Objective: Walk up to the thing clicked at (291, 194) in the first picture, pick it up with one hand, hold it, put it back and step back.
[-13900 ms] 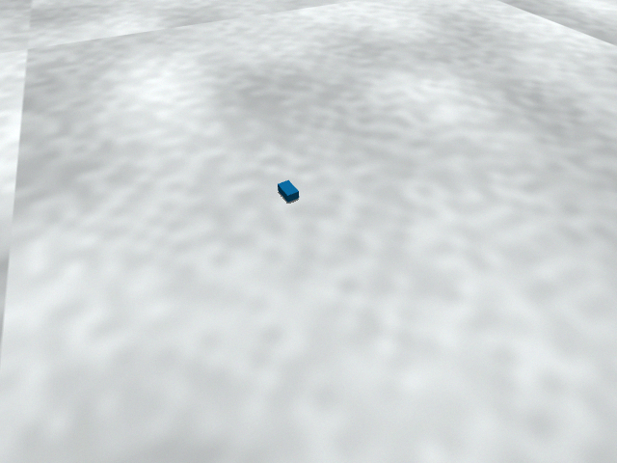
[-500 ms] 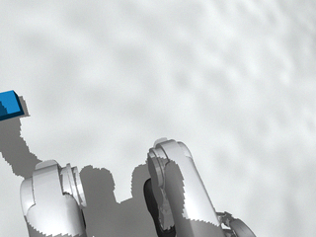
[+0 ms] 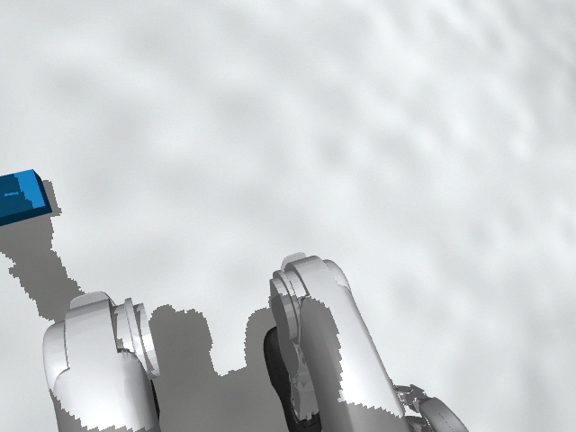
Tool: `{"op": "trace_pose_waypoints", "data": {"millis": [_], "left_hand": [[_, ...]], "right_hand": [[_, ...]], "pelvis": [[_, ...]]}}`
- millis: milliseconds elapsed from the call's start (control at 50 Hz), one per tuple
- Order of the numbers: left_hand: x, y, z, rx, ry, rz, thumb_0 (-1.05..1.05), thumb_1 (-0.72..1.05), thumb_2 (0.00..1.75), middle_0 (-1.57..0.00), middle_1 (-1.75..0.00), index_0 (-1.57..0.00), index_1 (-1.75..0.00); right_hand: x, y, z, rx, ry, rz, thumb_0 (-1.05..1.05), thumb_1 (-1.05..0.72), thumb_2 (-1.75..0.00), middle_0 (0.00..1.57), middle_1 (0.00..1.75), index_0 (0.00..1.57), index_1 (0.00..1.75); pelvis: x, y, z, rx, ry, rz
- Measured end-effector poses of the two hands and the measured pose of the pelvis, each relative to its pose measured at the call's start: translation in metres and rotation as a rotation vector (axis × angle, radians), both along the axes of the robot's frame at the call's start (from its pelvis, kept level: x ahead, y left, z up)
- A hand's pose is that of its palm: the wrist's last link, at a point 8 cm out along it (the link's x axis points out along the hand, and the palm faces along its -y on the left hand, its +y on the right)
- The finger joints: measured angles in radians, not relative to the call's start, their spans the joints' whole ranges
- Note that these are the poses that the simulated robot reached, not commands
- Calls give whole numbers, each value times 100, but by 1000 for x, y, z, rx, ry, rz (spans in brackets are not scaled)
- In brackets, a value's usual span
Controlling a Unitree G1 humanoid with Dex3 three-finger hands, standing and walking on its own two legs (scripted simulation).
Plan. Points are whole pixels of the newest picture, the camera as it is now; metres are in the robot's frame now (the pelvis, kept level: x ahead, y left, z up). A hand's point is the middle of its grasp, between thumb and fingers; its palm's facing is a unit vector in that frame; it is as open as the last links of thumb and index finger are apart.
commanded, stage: approach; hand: left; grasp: from above
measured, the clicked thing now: (5, 200) +0.48 +0.33 -0.30
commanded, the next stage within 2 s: close in in 0.60 s
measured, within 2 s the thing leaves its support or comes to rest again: neither
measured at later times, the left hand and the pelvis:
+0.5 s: hand out of the picture +0.48 +0.32 -0.18, palm faces -0.43 -0.11 -0.89, open 13.9 cm; pelvis +0.00 +0.00 +0.00, yaw -1 degrees
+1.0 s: hand out of the picture +0.47 +0.33 -0.19, palm faces -0.43 -0.12 -0.90, open 13.9 cm; pelvis +0.00 +0.00 +0.00, yaw -1 degrees
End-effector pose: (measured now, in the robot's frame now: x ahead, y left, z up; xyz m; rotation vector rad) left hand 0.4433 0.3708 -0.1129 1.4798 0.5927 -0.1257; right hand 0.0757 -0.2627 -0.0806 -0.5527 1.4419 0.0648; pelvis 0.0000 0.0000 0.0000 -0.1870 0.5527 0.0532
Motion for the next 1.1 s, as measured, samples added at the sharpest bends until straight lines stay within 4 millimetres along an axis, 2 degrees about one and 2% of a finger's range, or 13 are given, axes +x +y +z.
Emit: {"op": "trace_pose_waypoints", "data": {"millis": [80, 180, 260, 340, 420, 500, 580, 660, 800, 880, 1100], "left_hand": [[9, -12, -2, -2, -2, -39, 0, -53, 100, -12, -100, -11, -101], [33, -37, -2, -15, -44, -76, 0, -54, 100, -11, -102, -10, -103], [51, -53, -1, -9, -80, -60, 0, -54, 100, -11, -102, -11, -103], [61, -63, -1, 10, -78, -25, 0, -53, 99, -12, -101, -11, -102], [57, -61, -2, 20, -49, 19, 0, -52, 98, -14, -98, -13, -99], [42, -50, -6, 21, 9, 47, 1, -50, 96, -15, -96, -14, -97], [25, -36, -9, 10, 51, 46, 1, -49, 95, -17, -94, -16, -95], [17, -28, -8, -5, 51, 11, 0, -48, 94, -17, -94, -17, -95], [29, -26, -2, -14, -23, -36, 0, -47, 96, -18, -95, -17, -96], [35, -31, -6, -16, -21, -29, 0, -49, 97, -16, -96, -15, -97], [30, -41, -33, -19, 16, -9, 0, -51, 97, -14, -93, -13, -95]], "right_hand": [[-6, 0, 2, -8, 7, -3, 0, -91, -90, 20, 30, 20, 30], [-16, -2, 7, -26, 11, -16, 0, -91, -90, 20, 30, 20, 30], [-27, -4, 11, -38, 13, -40, 0, -91, -90, 20, 30, 20, 30], [-39, -4, 13, -29, 22, -69, 0, -91, -90, 20, 30, 20, 30], [-47, -2, 10, -7, 35, -97, 0, -91, -89, 20, 30, 20, 30], [-48, 0, 5, 18, 45, -109, 0, -91, -89, 20, 30, 20, 30], [-41, 2, 0, 35, 55, -86, 0, -91, -89, 20, 30, 20, 30], [-27, 2, -2, 32, 50, -45, 0, -91, -89, 20, 30, 20, 30], [-4, -3, 4, -8, -1, 10, 0, -91, -89, 20, 30, 20, 30], [1, -3, 10, -28, -31, 17, 0, -91, -90, 20, 30, 20, 30], [-25, 3, 18, -33, 11, 10, 0, -90, -90, 20, 30, 20, 30]], "pelvis": [[-1, -1, 0, 3, 2, 0], [0, -2, -1, 1, 9, -6], [0, -2, -1, -1, 15, -13], [1, -3, -1, 3, 19, -19], [1, -4, 1, 9, 19, -24], [0, -5, 2, 16, 15, -24], [0, -5, 3, 19, 9, -16], [0, -5, 2, 17, 6, -8], [1, -3, 0, 3, 2, -4], [1, -1, 0, -7, -1, -8], [-2, 1, -1, -14, -14, -20]]}}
